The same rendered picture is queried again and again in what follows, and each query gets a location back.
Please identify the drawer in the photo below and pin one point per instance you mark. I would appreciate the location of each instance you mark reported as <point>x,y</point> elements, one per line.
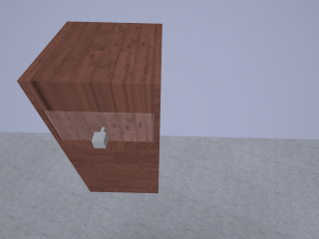
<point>118,126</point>

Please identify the cabinet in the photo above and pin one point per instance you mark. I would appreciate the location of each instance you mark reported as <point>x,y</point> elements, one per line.
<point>103,67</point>

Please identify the handle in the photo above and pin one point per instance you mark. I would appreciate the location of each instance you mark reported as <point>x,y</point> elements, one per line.
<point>100,138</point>

